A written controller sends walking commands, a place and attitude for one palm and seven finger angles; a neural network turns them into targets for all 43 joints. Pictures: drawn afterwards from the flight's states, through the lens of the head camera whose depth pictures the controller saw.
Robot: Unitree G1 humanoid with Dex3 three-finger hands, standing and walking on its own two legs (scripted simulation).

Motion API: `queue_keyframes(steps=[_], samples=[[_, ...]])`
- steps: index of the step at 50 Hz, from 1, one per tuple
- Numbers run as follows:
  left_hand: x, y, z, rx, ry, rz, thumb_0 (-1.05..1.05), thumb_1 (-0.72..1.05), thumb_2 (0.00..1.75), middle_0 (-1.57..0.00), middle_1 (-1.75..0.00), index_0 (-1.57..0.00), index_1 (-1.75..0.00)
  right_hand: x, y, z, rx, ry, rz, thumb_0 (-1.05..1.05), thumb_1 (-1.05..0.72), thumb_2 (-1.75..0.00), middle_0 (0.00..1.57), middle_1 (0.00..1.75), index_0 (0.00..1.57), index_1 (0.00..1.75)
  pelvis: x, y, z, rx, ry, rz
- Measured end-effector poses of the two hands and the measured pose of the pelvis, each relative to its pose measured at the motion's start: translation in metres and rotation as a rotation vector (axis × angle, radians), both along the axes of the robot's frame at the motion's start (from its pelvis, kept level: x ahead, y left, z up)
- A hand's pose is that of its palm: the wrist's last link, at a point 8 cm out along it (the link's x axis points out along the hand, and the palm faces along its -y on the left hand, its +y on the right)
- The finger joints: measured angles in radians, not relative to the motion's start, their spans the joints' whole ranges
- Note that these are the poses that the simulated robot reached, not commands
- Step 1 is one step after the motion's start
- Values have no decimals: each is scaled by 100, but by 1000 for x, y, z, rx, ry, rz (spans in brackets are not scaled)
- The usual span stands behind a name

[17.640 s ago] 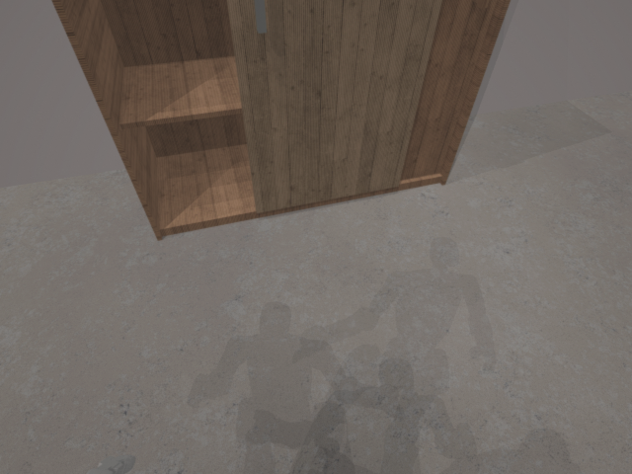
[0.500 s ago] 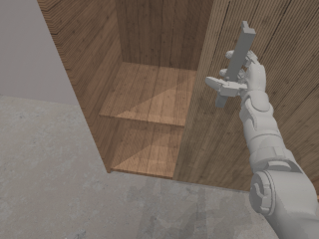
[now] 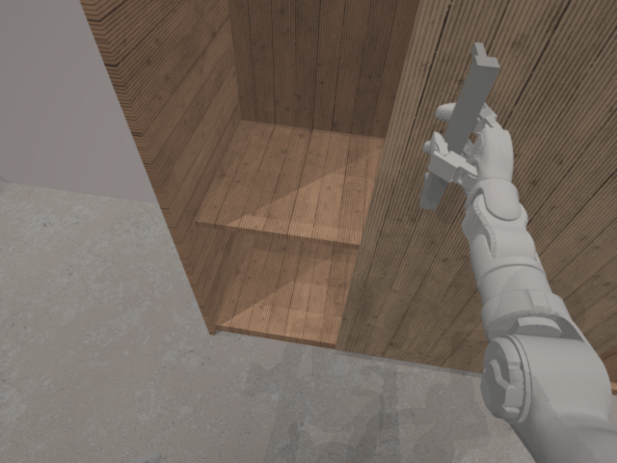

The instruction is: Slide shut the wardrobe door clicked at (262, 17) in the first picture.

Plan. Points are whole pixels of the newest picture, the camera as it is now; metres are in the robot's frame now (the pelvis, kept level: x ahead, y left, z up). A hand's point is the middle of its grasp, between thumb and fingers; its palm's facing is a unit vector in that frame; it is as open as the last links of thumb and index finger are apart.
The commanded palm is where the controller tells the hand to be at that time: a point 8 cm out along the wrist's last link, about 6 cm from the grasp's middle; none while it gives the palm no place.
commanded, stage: grip the handle and tug to test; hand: right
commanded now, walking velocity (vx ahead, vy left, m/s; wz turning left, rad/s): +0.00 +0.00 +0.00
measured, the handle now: (450, 135) +0.53 -0.11 +0.17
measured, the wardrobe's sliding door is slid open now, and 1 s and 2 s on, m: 0.41 0.41 0.33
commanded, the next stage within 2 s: tug the door sideways, standing still in 0.54 s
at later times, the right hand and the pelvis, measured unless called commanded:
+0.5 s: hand (438, 157) +0.47 -0.09 +0.17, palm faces +0.01 +1.00 +0.02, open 5.9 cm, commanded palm +0.42 -0.15 +0.17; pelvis +0.02 +0.01 +0.00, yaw +2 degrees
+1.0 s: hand (436, 155) +0.47 -0.08 +0.17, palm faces +0.08 +1.00 -0.02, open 5.9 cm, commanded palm +0.45 -0.10 +0.17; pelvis +0.04 +0.01 +0.00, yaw -3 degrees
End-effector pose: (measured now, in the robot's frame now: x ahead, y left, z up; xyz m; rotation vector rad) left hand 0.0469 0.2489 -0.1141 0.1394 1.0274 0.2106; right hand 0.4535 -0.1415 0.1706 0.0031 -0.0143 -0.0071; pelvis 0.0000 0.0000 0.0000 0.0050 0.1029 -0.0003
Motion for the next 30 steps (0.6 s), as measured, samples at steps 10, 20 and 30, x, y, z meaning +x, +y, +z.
queue_keyframes(steps=[10,20,30], samples=[[-2,2,1,-4,0,12,1,91,90,-20,-30,-21,-30,0,-1,0,3,-2,5,0,-66,-82,39,139,38,138,1,3,1,0,-4,8],[5,9,5,-6,-21,53,1,91,90,-20,-30,-20,-30,-1,1,-1,14,-14,-2,1,-70,-79,35,140,35,137,10,5,3,-4,-9,33],[49,11,12,-17,-74,46,1,91,90,-20,-30,-20,-30,-3,1,-1,9,-16,1,1,-72,-75,31,140,31,136,32,7,7,-9,-14,44]])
